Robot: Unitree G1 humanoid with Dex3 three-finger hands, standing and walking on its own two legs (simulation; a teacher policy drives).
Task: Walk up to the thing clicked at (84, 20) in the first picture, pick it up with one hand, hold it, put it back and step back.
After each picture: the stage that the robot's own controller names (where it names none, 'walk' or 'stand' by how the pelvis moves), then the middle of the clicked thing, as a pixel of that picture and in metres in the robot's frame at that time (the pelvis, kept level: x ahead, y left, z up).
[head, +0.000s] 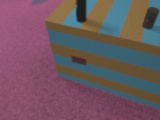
stand; (81, 2) +0.94 +0.05 +0.00
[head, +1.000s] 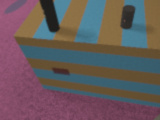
walk; (49, 11) +0.79 +0.25 +0.02
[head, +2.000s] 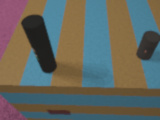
stand; (42, 47) +0.46 +0.20 +0.05
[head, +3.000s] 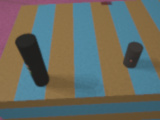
stand; (35, 63) +0.44 +0.22 +0.01
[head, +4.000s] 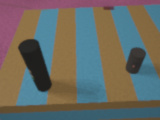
stand; (37, 68) +0.43 +0.21 +0.00
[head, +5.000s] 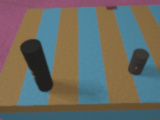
stand; (39, 68) +0.42 +0.21 +0.00
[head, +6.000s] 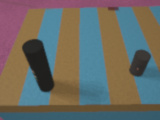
stand; (40, 68) +0.42 +0.20 +0.00
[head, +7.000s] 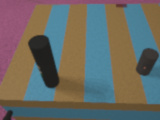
rise first; (46, 64) +0.43 +0.19 +0.01
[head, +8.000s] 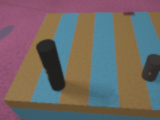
go down; (52, 68) +0.43 +0.19 +0.01
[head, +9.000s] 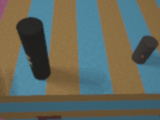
go down; (37, 53) +0.43 +0.17 +0.05
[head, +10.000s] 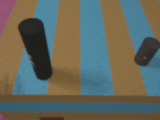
approach; (38, 53) +0.43 +0.17 +0.05
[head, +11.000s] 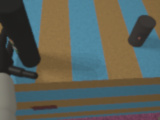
close; (22, 38) +0.45 +0.19 +0.09
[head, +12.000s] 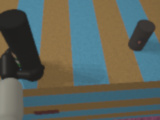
lift; (25, 51) +0.41 +0.18 +0.09
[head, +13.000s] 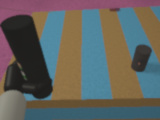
lift; (32, 62) +0.32 +0.17 +0.18
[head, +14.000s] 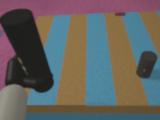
hold; (32, 57) +0.32 +0.17 +0.20
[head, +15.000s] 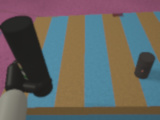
hold; (32, 62) +0.32 +0.17 +0.18
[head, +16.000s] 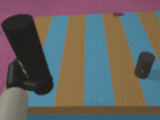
hold; (33, 60) +0.33 +0.17 +0.18
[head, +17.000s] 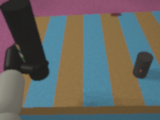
crouch; (29, 45) +0.37 +0.18 +0.20
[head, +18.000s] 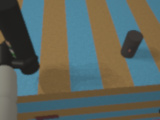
lower; (19, 42) +0.45 +0.19 +0.11
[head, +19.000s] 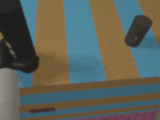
lower; (19, 41) +0.44 +0.18 +0.09
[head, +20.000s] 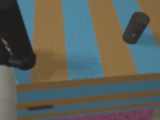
lower; (16, 38) +0.45 +0.19 +0.10
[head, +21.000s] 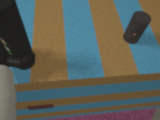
lower; (15, 38) +0.45 +0.19 +0.10
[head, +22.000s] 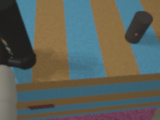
rest; (15, 38) +0.45 +0.19 +0.10
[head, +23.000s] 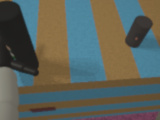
withdraw; (19, 44) +0.44 +0.18 +0.09
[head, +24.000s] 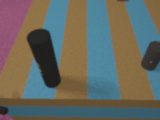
sink last; (46, 62) +0.41 +0.17 +0.05
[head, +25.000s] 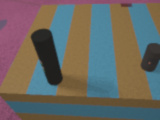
stand; (49, 60) +0.44 +0.19 +0.05
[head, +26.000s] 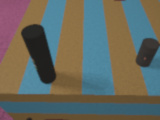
stand; (41, 57) +0.43 +0.18 +0.06
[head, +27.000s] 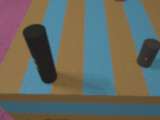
stand; (42, 57) +0.43 +0.18 +0.06
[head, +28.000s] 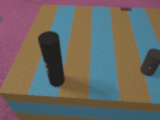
stand; (53, 62) +0.43 +0.16 +0.03
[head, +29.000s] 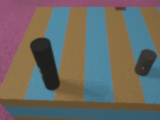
stand; (47, 67) +0.43 +0.18 +0.00
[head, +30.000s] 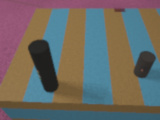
stand; (45, 69) +0.42 +0.19 +0.00
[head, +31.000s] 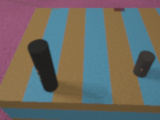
stand; (45, 68) +0.42 +0.19 +0.00
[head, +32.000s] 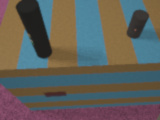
walk; (37, 33) +0.51 +0.21 +0.03
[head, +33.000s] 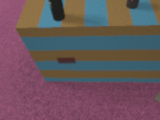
walk; out of the picture +0.79 +0.19 +0.03
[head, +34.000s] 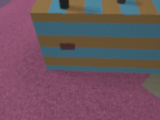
stand; out of the picture +1.07 +0.20 +0.02
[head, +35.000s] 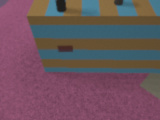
stand; out of the picture +1.05 +0.19 +0.00
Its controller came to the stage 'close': yes
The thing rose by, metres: 0.20
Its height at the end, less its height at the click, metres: +0.00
